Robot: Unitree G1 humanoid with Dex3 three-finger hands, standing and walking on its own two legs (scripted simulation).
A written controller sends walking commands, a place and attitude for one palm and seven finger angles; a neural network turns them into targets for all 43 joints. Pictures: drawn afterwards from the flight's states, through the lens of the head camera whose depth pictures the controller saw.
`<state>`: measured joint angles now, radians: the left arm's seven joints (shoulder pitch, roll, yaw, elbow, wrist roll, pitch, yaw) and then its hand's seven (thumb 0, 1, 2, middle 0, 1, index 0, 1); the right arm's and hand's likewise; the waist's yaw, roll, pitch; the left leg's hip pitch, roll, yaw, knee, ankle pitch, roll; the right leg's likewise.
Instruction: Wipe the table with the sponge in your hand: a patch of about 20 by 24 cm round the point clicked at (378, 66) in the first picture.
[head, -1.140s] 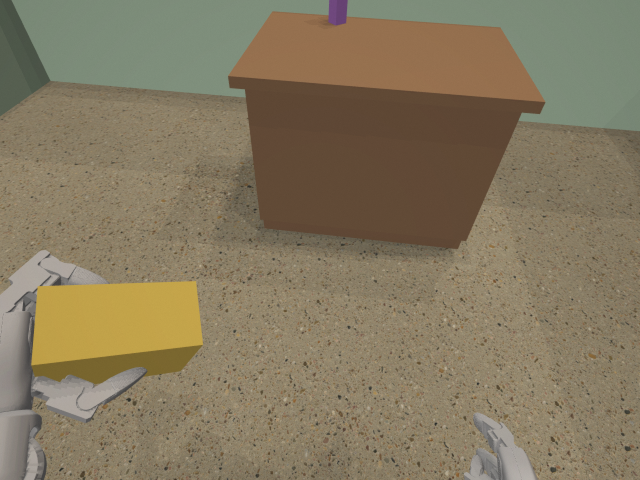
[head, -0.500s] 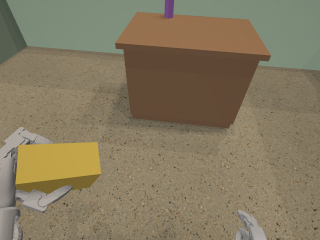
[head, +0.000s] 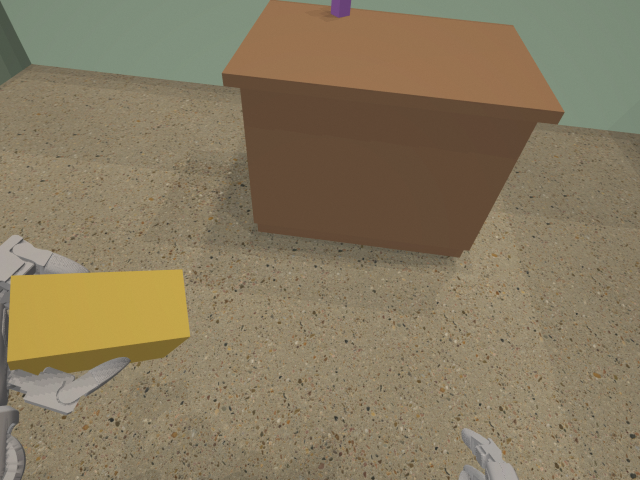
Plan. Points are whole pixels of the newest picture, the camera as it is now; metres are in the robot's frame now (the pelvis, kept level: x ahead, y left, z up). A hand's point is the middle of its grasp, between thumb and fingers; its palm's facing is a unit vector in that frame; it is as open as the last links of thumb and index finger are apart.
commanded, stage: walk to a spot facing it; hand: left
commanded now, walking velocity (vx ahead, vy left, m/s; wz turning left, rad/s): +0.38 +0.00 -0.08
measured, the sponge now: (127, 321) +0.23 +0.21 +0.14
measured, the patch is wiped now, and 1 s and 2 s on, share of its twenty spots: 0.00 0.00 0.00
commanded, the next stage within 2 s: turn to face it in 0.96 s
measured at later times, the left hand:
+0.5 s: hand (205, 197) +0.37 +0.16 +0.18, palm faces +0.37 -0.78 -0.50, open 10.8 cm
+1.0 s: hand (197, 119) +0.51 +0.20 +0.19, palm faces +0.48 -0.76 -0.44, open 10.7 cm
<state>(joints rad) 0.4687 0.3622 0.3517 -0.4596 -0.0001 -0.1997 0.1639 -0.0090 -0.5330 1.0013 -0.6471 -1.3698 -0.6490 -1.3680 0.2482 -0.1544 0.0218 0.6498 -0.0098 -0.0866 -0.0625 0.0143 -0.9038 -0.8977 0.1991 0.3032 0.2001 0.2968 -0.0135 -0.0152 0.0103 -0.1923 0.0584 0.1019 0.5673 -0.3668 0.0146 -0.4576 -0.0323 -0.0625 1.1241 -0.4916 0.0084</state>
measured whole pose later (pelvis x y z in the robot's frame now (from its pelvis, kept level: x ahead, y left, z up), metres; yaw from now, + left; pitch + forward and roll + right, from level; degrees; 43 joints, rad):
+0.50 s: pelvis +0.17 -0.08 +0.00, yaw +3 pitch +0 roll +1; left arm 0.51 0.39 0.38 -0.56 -0.01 -0.22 0.12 -0.01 -0.53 1.00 -0.65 -1.37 -0.65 -1.37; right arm 0.17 -0.24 -0.03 0.62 -0.01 -0.02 -0.06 0.01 -0.91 -0.90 0.20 0.30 0.20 0.30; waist -0.02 0.01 0.08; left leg -0.63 0.12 0.05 1.18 -0.29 -0.03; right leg -0.29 -0.03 -0.25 0.56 -0.28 -0.10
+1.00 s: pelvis +0.32 -0.06 +0.00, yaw +7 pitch -1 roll -1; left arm 0.48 0.40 0.39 -0.57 -0.03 -0.23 0.15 -0.01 -0.53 1.00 -0.65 -1.37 -0.65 -1.37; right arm 0.20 -0.10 0.03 0.59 0.00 -0.09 -0.03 0.01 -0.90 -0.90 0.20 0.30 0.20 0.30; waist -0.01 0.00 0.06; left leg -0.29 0.09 0.13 0.55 -0.24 0.01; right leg -0.48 -0.12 -0.09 0.97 -0.40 0.04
